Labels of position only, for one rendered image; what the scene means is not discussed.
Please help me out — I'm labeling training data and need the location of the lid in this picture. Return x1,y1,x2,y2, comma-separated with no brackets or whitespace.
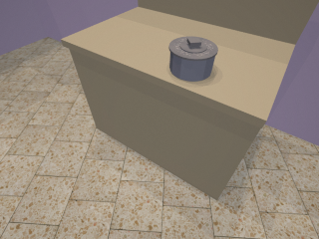
168,36,218,62

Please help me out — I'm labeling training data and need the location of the table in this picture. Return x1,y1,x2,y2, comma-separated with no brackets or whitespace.
61,0,319,200

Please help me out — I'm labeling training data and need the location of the pot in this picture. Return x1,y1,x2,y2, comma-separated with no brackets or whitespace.
169,53,215,82

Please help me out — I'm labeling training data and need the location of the knob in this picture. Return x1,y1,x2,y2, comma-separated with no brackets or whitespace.
186,37,201,47

